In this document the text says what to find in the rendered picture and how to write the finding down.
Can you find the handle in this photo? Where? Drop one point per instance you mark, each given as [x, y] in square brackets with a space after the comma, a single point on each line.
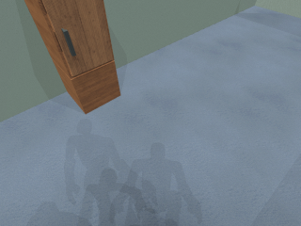
[68, 40]

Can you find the cupboard door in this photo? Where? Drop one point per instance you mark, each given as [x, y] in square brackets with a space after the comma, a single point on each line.
[86, 24]

